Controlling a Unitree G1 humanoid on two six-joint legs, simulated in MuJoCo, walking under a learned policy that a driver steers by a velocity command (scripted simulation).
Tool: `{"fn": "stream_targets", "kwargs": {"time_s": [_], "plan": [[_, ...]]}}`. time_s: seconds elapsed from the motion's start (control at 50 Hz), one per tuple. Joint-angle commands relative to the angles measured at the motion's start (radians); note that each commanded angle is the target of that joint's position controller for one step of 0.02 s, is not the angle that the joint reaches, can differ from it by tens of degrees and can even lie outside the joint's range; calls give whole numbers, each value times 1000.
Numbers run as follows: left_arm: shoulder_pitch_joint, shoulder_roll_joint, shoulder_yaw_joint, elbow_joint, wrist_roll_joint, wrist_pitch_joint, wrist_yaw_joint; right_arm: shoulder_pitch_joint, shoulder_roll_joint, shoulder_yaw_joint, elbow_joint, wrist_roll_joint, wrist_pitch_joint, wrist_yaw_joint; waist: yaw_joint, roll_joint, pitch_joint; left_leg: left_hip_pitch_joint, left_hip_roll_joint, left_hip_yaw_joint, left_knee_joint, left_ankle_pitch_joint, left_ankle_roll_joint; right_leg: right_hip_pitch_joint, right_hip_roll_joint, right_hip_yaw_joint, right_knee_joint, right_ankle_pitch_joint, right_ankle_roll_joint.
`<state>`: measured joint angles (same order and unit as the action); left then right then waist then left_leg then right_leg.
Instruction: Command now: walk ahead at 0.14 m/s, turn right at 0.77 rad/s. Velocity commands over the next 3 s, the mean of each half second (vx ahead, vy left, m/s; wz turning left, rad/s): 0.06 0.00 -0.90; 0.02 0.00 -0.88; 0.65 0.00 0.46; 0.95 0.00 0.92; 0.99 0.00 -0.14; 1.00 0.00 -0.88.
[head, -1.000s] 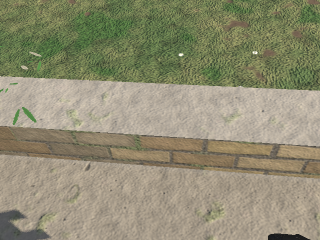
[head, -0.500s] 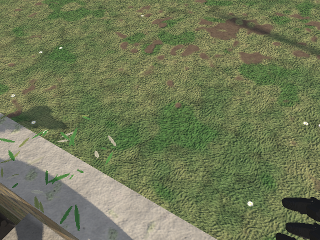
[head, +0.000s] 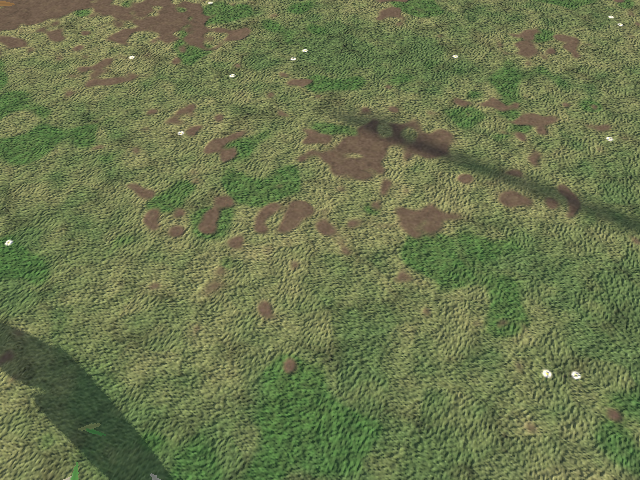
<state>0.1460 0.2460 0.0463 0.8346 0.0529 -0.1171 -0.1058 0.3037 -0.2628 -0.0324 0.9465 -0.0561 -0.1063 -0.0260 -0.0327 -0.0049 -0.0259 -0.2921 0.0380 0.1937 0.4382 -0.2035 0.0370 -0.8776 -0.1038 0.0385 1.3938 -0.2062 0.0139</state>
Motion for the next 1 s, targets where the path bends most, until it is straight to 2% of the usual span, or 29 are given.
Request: {"fn": "stream_targets", "kwargs": {"time_s": [0.02, 0.1, 0.14, 0.2, 0.22, 0.24, 0.26, 0.28, 0.3, 0.32, 0.34, 0.38, 0.42, 0.48, 0.54, 0.56, 0.58, 0.6, 0.64, 0.68, 0.7, 0.8, 0.86, 0.9, 0.92, 0.94, 0.96, 0.98, 1.0], "plan": [[20, 43, 0, -49, -22, -16, -35, -296, -148, -45, -188, -8, -58, -11, 91, 89, -17, -95, 144, 55, -256, 362, 111, 374, -20, -37, -367, 71, 14], [17, 45, -15, -81, -32, 15, -28, -268, -214, -87, -204, -29, -63, 10, 70, 68, 42, 198, 321, -6, -219, 465, 175, 278, -23, 4, -576, 68, -13], [13, 63, -9, -88, -22, 21, -11, -278, -204, -89, -218, -23, -61, 0, 58, 71, 41, 289, 325, 13, -179, 460, 153, 285, -7, -14, -643, 53, -20], [25, 141, 29, -92, -36, -13, 7, -238, -172, -75, -214, -3, -33, -15, 52, -7, -9, 350, 243, 87, 4, 396, 54, 460, 112, -79, -893, 202, -104], [70, 223, 59, -82, -28, -34, 35, -148, -110, -63, -213, 16, -24, -9, 27, -132, -98, 332, 152, 122, 171, 273, -28, 623, 113, 2, -950, 667, -195], [154, 350, 85, -106, -28, -31, 47, -73, -20, -31, -295, 10, -27, -23, -11, -355, -300, 76, -19, 126, 421, -207, -165, 993, -90, 386, -939, 1007, -464], [213, 363, 98, -86, -24, -37, 60, -116, -10, -19, -327, 27, -29, -16, 22, -287, -383, -168, -89, -54, 566, -571, -201, 1202, -192, 632, -991, 903, -553], [97, 329, 112, -134, -82, 36, 56, -393, -198, -70, -322, 136, 25, -6, 87, -141, -49, -515, -137, -170, 761, -504, -192, 1107, -130, 637, -962, 785, -453], [88, 334, 116, -178, -96, 62, 76, -396, -132, -48, -339, 113, 40, -4, 98, -92, -101, -499, -94, -249, 786, -438, -147, 1035, -120, 543, -966, 742, -386], [64, 291, 111, -210, -104, 80, 102, -379, -88, -37, -340, 78, 44, -7, 85, -48, -132, -445, -77, -299, 754, -364, -124, 940, -90, 508, -967, 656, -334], [22, 229, 96, -243, -107, 98, 125, -357, -85, -38, -338, 66, 51, -3, 49, -42, -133, -366, -64, -315, 722, -303, -112, 800, -61, 468, -981, 550, -293], [-56, 164, 74, -304, -84, 128, 155, -320, -72, -39, -339, 70, 56, 6, 3, -63, -141, -271, -74, -311, 599, -257, -88, 635, -36, 461, -1011, 386, -259], [-56, 193, 84, -335, -68, 140, 163, -302, -54, -33, -334, 65, 57, -1, 6, -71, -171, -185, -112, -292, 418, -194, -86, 572, -9, 468, -1009, 383, -230], [-30, 219, 96, -343, -74, 151, 161, -252, -66, -37, -316, 66, 58, -8, 17, -120, -220, -64, -140, -295, 268, -72, -93, 548, 29, 480, -980, 343, -200], [-46, 191, 90, -354, -88, 163, 150, -195, -81, -52, -302, 66, 64, -10, -6, -136, -174, 77, -106, -299, 34, 68, -71, 465, 90, 491, -925, 133, -145], [-16, 151, 79, -360, -83, 166, 144, -177, -120, -64, -305, 53, 70, -15, 4, -44, -176, 173, 32, -397, -47, 65, -14, 382, 149, 434, -804, -121, -106], [46, 92, 62, -358, -76, 165, 141, -238, -172, -71, -337, 32, 87, -28, 63, 187, -142, 232, 249, -620, -119, 87, 100, 208, 294, 224, -580, -412, -59], [52, 159, 77, -377, -66, 143, 129, -257, -154, -73, -353, -8, 90, -36, 88, 349, -118, 124, 390, -816, -206, 0, 222, 122, 242, 111, -300, -405, -7], [90, 238, 94, -317, -78, 142, 120, -322, -59, -52, -392, 21, 92, -54, 80, 221, -50, 29, 292, -626, -181, -127, 187, 156, 123, 73, -104, -256, 40], [99, 183, 77, -306, -63, 161, 124, -324, -76, -47, -396, 47, 96, -69, 70, 112, -32, -1, 222, -467, -147, 1, 154, 165, 106, 20, 52, -177, 58], [65, 159, 65, -320, -66, 163, 123, -292, -87, -47, -386, 44, 95, -71, 53, 79, -30, 21, 207, -406, -137, 62, 154, 156, 88, -2, 39, -149, 57], [-50, 85, 23, -373, -74, 154, 102, -201, -166, -80, -340, 44, 116, -55, -5, 152, -84, 117, 217, -241, -103, 106, 159, 295, 23, -71, -396, -166, 48], [16, 126, 41, -336, -76, 159, 86, -176, -192, -96, -317, 60, 111, -33, 7, 186, -90, 62, 250, -203, -77, 59, 141, 481, 56, -131, -622, -139, 15], [136, 139, 60, -284, -72, 164, 84, -155, -144, -85, -299, 73, 106, -24, 58, 141, -97, -33, 220, -147, 54, 15, 71, 686, 117, -140, -836, -85, -41], [187, 195, 80, -274, -67, 159, 89, -114, -94, -75, -282, 71, 107, -12, 69, -30, -74, -195, 149, -55, 267, -120, -16, 829, 38, 32, -957, 76, -99], [177, 350, 107, -308, -46, 155, 102, -156, -45, -54, -354, 36, 100, -7, 48, -408, -42, -542, -5, -7, 557, -462, -111, 890, -278, 474, -1000, 335, -266], [178, 284, 86, -330, -11, 131, 98, -277, -109, -72, -374, 48, 92, -18, 140, -280, -119, -514, 8, -190, 731, -462, -104, 779, -321, 494, -1034, 362, -354], [283, 220, 82, -246, 41, 6, 76, -233, -61, -49, -363, 29, 29, 8, 153, -311, -53, -609, -10, -351, 774, -260, -46, 730, -227, 448, -1130, -471, -254], [203, 193, 67, -224, -5, -30, 66, -181, -123, -70, -313, 14, 2, 12, 89, -254, 28, -652, -18, -287, 875, -190, -38, 667, -198, 402, -1161, -582, -178]]}}
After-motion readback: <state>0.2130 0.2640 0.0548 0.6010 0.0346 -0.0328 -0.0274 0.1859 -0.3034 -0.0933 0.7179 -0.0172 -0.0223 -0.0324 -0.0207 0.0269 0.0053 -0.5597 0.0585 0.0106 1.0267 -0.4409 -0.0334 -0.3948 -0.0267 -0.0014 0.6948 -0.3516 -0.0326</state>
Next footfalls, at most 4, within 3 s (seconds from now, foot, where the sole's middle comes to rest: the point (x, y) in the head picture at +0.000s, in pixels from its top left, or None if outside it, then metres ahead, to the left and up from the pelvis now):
0.22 right None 0.20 -0.17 -0.78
0.56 left None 0.31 0.00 -0.78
0.92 right None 0.05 -0.16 -0.78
1.54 left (424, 470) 0.51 -0.19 -0.78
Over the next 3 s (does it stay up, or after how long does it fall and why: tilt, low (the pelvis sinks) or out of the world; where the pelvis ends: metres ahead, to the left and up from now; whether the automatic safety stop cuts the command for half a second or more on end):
stays up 1.59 -0.56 -0.02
